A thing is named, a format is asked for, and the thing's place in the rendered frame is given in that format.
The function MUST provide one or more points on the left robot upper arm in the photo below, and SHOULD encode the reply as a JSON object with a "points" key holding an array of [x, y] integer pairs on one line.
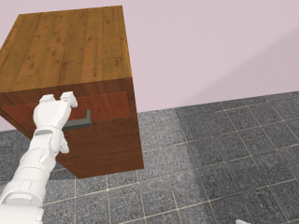
{"points": [[11, 213]]}

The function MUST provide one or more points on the robot left forearm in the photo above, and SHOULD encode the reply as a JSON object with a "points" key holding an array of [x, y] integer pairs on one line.
{"points": [[28, 185]]}

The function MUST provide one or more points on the handle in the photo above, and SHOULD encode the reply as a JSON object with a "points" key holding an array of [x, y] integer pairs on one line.
{"points": [[78, 123]]}

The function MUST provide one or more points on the left robot hand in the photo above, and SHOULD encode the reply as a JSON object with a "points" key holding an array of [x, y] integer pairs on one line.
{"points": [[52, 113]]}

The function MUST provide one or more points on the cabinet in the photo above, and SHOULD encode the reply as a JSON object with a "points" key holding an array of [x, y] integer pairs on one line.
{"points": [[85, 51]]}

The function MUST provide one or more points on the drawer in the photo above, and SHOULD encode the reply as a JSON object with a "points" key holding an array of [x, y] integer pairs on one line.
{"points": [[105, 106]]}

